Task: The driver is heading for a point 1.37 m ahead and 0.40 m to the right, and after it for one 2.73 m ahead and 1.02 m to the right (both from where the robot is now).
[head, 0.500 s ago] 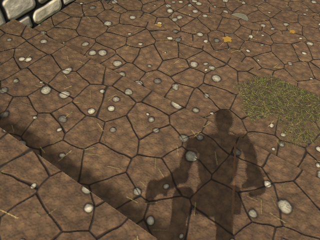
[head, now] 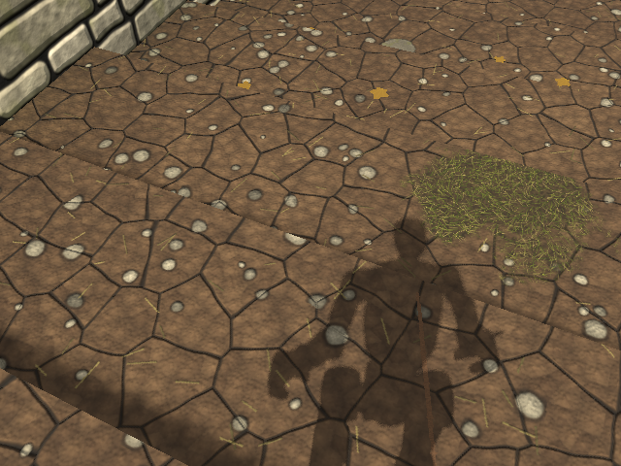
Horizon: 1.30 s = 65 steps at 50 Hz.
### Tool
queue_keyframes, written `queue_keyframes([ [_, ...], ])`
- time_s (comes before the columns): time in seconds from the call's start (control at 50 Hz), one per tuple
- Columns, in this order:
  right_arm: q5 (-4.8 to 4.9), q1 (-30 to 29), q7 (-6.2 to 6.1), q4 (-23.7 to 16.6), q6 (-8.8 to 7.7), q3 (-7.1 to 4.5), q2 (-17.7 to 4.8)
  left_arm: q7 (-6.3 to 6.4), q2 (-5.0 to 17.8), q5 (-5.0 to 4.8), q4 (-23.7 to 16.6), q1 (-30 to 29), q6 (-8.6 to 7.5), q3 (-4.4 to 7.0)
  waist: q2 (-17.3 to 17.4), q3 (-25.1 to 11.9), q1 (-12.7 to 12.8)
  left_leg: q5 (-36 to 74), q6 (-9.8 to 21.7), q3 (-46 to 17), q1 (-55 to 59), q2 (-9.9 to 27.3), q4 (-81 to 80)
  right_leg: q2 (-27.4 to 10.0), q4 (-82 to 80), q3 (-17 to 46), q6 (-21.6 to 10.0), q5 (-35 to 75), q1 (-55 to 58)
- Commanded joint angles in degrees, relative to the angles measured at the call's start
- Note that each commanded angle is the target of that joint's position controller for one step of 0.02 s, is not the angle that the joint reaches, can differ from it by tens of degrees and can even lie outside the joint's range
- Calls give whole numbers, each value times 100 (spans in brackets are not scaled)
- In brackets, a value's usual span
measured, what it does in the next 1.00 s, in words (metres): steps on the spot, turning right: left foot, then right foot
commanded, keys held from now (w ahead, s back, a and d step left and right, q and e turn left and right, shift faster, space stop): e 0.68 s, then w+e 0.04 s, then w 0.28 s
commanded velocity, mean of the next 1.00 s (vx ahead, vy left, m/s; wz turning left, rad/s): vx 0.08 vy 0.00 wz -0.49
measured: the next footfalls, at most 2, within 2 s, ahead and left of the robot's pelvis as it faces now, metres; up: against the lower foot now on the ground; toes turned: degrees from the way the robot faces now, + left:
left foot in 0.24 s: +0.06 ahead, +0.13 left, +0.00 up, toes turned -13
right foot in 0.70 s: -0.06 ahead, -0.05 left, +0.00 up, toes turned -25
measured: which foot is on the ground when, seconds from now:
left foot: up 0.00-0.22, down 0.24-0.70, up 0.72-1.00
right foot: down 0.00-0.24, up 0.26-0.68, down 0.70-1.00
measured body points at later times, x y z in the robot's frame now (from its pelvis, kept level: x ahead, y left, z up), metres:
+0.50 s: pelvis -0.02 +0.05 +0.00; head +0.02 +0.08 +0.45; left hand +0.18 +0.30 -0.12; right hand +0.03 -0.24 -0.09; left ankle +0.02 +0.14 -0.74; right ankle -0.08 -0.06 -0.67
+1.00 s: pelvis -0.01 +0.00 +0.01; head -0.02 -0.02 +0.46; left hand +0.16 +0.23 -0.11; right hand -0.06 -0.29 -0.12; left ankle +0.14 +0.10 -0.68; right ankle -0.10 -0.03 -0.74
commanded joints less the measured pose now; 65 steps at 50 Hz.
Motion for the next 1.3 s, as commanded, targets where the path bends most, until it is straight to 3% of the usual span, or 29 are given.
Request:
queue_keyframes([
  [0.02,15,40,33,-395,12,-90,-366,-33,906,-2,-383,64,-15,286,-725,-682,-26,83,-192,-11,-541,76,-117,-1203,-577,1466,-1054,2165,944],
  [0.14,22,-125,20,-634,-61,-49,-447,-111,1198,57,-566,-11,115,447,-994,-676,148,210,-73,-35,56,-4,-1286,-1111,-626,2088,-979,657,459],
  [0.18,35,95,-6,-645,-131,-37,-471,-143,1251,47,-649,-205,139,477,-1077,-711,59,273,43,-22,505,-89,-1843,-1046,-551,2288,-836,649,269],
  [0.22,16,637,-70,-514,-202,-23,-409,-121,1226,-26,-739,-531,155,481,-997,-721,-261,946,181,71,1458,-130,-3124,-777,-287,2271,-456,184,-247],
  [0.24,-45,783,-132,-499,-244,-84,-683,-89,1025,-62,-776,-467,128,426,-575,-678,-253,799,325,-451,1977,431,-3708,-452,111,2038,-131,-621,-818],
  [0.26,-118,800,-155,-607,-248,-194,-1304,-70,571,-114,-889,-257,99,325,845,-686,-143,334,794,-2185,2377,2018,-4333,424,1524,929,216,-1879,-1723],
  [0.28,-161,562,-104,-650,-225,-263,-1511,-24,899,78,-826,-249,108,395,1010,-388,-125,768,1272,-2711,1497,2567,-4414,548,2686,337,268,-2269,-1935],
  [0.3,-138,402,-65,-727,-253,-177,-1141,-47,1106,118,-753,-234,110,458,635,-276,28,1250,1400,-2381,1131,2411,-4312,235,3316,391,265,-2005,-1668],
  [0.32,-95,99,-32,-772,-269,-90,-807,-92,1105,87,-620,-114,132,479,484,-167,207,1634,1285,-1788,971,2027,-4228,169,3670,314,286,-1647,-1528],
  [0.34,-83,-124,-25,-836,-280,-53,-665,-133,1071,65,-520,33,167,480,594,-198,315,1966,1146,-1258,1043,1697,-4159,146,3962,173,336,-1361,-1491],
  [0.38,-64,-44,-60,-885,-287,-35,-576,-184,1016,66,-443,151,226,458,787,-362,221,2953,1163,-707,1410,1493,-3916,97,4280,-42,471,-1284,-1585],
  [0.5,-58,743,-71,-630,-237,-148,-760,-249,780,13,-687,-481,352,310,809,-486,-248,3256,1350,-450,2252,1816,-3651,-116,3263,-303,617,-1520,-1612],
  [0.62,-97,656,51,-595,-206,-236,-974,-262,652,-66,-799,-607,314,205,995,-537,-259,3156,1261,-78,1716,1930,-3358,-151,1789,-834,311,-1814,-433],
  [0.68,-7,589,80,-539,-154,-278,-1004,-190,571,-16,-667,-205,192,181,649,-639,46,2714,747,370,1274,1787,-2578,-50,-43,-940,109,-530,584],
  [0.7,-54,788,100,-525,-133,-274,-849,-122,859,74,-591,29,114,239,-252,-676,75,1257,332,797,391,1439,-1601,-598,-763,215,-65,-724,1299],
  [0.72,-92,553,114,-1029,-97,-114,-319,-126,1872,73,-658,404,70,479,-1849,-597,70,-1384,-31,1157,-1470,382,-138,-2373,-848,2855,-793,-285,1845],
  [0.74,-221,-105,66,-1129,-55,-147,-671,-107,1859,78,-552,826,67,531,-1294,-436,636,-1148,32,193,-1940,369,380,-2556,-1176,3102,-1391,-872,1502],
  [0.78,-45,-58,159,-945,-111,-225,-837,-30,1070,112,-454,263,90,267,-956,278,189,180,131,9,-1968,622,406,-1889,-1581,2266,-1057,-2510,994],
  [0.82,-154,439,274,-590,-150,-251,-854,13,848,80,-424,35,-16,172,-1066,251,-36,939,74,109,-1581,623,296,-1370,-1728,1658,-815,-1776,987],
  [0.84,-179,581,324,-471,-151,-251,-809,-18,791,63,-357,118,-92,145,-902,145,-79,1139,64,147,-1453,595,311,-1299,-1718,1490,-789,-1316,1066],
  [0.94,-165,169,392,-398,-183,-230,-667,-52,917,-4,59,758,-326,185,-698,191,117,1707,0,137,-1681,588,-347,-1329,-1806,1320,-790,-783,1458],
  [1.02,-158,-217,404,-425,-277,-193,-573,4,965,5,261,953,-434,201,-702,380,232,2045,4,110,-1454,560,-1269,-1321,-1804,1107,-825,-317,1404],
  [1.1,-169,-383,397,-482,-353,-106,-480,-4,902,51,472,1131,-518,172,-725,356,267,1630,171,338,-774,424,-1406,-1330,-1530,836,-961,1039,1198],
  [1.16,-131,70,376,-408,-419,-111,-572,47,1011,116,526,972,-492,191,-705,283,21,978,396,349,3,281,-1869,-1518,-1136,886,-879,1844,1224],
  [1.2,-132,1297,282,-12,-506,-156,-605,67,1029,77,551,716,-489,173,-372,-127,-597,1124,611,425,1662,-14,-2748,-1257,149,574,-652,2940,826],
  [1.22,-185,2254,197,185,-602,-251,-987,43,793,45,465,702,-509,95,403,-843,-973,452,890,-648,3017,873,-3305,-828,1893,117,-455,2166,126],
  [1.24,-201,2480,189,149,-624,-358,-1597,-31,191,-2,360,1332,-556,-18,1656,-1354,-560,-222,1458,-3489,4167,2478,-3852,248,3788,-268,-168,-1830,-1574],
  [1.26,16,2286,215,222,-604,-345,-1366,-27,833,92,537,1243,-567,124,1141,-926,-538,-345,1780,-3976,3364,2347,-4219,240,4341,168,-270,-1870,-2049],
  [1.3,-14,1398,317,62,-619,-170,-657,-106,904,78,542,663,-535,194,140,-66,-204,535,1734,-2501,2342,2009,-4221,-392,4204,285,-347,-1059,-2080],
])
